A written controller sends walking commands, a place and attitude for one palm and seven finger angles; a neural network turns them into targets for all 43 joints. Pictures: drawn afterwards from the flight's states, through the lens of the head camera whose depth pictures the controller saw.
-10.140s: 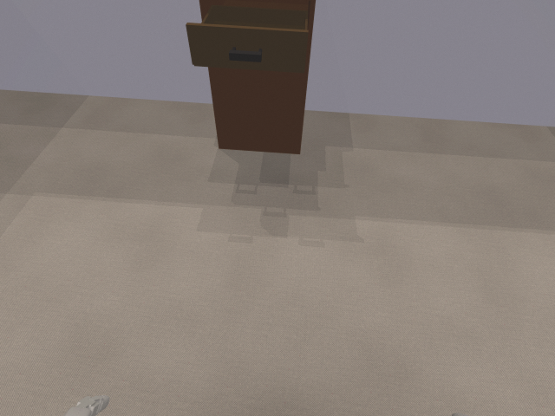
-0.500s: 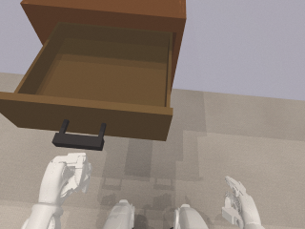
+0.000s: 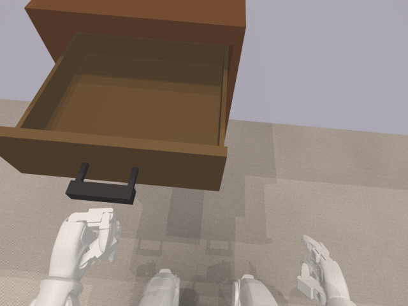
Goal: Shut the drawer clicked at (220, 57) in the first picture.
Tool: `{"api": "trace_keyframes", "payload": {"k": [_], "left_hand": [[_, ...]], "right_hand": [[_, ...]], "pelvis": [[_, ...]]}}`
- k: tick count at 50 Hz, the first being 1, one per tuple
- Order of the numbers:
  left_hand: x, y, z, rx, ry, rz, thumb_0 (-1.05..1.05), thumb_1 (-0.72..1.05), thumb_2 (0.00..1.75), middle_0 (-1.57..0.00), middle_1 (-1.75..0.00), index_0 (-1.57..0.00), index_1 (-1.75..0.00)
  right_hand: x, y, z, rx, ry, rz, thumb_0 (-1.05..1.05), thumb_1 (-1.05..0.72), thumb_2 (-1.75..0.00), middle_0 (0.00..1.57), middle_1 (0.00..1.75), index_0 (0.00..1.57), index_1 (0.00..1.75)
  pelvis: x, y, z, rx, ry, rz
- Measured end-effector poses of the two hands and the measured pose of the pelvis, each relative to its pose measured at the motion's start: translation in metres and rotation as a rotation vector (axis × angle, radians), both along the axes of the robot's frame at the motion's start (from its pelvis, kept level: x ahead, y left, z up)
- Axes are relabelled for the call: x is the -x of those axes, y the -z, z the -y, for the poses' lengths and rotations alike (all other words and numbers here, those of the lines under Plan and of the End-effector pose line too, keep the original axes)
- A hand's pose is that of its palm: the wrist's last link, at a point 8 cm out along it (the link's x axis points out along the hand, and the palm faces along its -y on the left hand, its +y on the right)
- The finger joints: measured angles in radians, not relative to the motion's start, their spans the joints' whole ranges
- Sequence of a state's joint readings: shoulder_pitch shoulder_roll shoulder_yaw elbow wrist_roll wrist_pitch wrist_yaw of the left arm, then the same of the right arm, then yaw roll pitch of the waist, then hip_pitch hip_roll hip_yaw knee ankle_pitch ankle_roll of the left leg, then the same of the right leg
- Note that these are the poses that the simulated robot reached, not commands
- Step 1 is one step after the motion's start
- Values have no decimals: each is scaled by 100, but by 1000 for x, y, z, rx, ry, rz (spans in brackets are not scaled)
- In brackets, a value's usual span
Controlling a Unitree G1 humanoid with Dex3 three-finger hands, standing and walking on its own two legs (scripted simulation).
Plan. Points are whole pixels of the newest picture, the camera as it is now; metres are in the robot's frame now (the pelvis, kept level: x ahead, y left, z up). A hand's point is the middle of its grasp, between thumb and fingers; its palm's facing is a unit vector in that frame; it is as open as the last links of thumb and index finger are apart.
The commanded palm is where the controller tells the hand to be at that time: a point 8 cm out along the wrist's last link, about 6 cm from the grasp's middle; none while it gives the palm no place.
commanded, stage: push the drawer shut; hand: left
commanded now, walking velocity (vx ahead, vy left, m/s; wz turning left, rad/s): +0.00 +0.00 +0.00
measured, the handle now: (105, 181) +0.33 +0.20 +0.05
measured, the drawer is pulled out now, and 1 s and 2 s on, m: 0.29 0.21 0.08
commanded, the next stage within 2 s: none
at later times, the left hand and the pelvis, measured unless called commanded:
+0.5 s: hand (121, 221) +0.26 +0.16 +0.04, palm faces -0.05 -1.00 -0.06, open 3.1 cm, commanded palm +0.27 +0.21 +0.05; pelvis -0.01 +0.00 +0.00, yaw +1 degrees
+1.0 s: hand (130, 185) +0.32 +0.15 +0.04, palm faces -0.06 -1.00 -0.06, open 3.3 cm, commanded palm +0.32 +0.21 +0.05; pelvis -0.02 +0.00 +0.01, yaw +0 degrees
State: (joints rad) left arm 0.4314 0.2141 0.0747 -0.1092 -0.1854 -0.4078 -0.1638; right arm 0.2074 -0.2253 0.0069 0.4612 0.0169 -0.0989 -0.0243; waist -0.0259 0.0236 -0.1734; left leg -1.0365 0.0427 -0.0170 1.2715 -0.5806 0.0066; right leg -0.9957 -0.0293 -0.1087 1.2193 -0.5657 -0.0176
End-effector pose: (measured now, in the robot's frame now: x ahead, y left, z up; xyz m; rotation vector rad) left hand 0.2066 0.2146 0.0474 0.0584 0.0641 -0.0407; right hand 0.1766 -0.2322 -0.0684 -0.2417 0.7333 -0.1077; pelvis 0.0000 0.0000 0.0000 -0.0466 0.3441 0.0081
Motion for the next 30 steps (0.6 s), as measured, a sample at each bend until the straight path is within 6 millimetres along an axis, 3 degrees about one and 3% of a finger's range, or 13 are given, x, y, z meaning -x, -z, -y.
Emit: {"api": "trace_keyframes", "payload": {"k": [7,21,30], "left_hand": [[-20,1,0,2,11,18,2,90,90,-140,-160,-140,-160],[-27,3,0,0,7,28,0,86,96,-140,-160,-140,-160],[-47,5,2,-3,19,51,-1,86,98,-140,-160,-140,-160]], "right_hand": [[3,3,4,7,-6,-14,1,-91,-90,20,30,21,30],[19,8,10,20,-10,-58,1,-91,-90,20,30,21,30],[28,14,7,19,-18,-75,1,-91,-90,20,30,21,30]], "pelvis": [[0,0,3,1,-4,-5],[6,-2,3,-3,-9,1],[17,0,3,-3,-15,9]]}}
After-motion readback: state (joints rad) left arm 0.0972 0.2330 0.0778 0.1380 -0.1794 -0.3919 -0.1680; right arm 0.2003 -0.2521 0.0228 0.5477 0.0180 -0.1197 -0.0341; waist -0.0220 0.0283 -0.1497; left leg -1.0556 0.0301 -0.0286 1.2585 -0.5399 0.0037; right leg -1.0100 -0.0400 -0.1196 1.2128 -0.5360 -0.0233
